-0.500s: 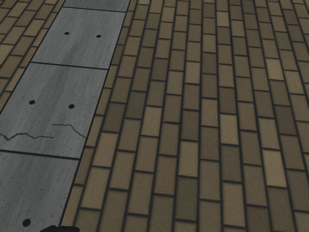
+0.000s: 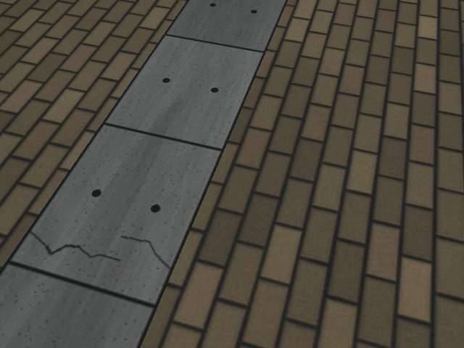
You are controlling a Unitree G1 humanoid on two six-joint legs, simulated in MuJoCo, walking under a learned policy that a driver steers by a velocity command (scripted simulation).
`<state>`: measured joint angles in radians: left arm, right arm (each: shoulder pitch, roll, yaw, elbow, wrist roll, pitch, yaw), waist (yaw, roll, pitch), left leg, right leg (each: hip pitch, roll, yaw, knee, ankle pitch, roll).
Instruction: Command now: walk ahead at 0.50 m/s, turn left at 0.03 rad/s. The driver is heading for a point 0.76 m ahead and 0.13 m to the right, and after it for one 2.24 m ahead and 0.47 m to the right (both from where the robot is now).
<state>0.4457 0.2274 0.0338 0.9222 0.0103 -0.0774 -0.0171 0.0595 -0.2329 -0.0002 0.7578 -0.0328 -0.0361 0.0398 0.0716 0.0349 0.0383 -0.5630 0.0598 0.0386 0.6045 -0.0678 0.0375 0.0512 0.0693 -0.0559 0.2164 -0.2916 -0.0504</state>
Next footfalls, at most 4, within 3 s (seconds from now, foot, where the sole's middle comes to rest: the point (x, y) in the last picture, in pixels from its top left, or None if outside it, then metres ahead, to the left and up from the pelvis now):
0.06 left None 0.20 0.10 -0.78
0.64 right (291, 345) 0.48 -0.09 -0.78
1.16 left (273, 238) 0.82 -0.04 -0.78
1.54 right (329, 278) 0.69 -0.21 -0.78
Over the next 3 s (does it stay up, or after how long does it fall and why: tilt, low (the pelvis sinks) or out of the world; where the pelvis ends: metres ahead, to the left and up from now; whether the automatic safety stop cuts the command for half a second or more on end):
stays up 0.72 -0.12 0.01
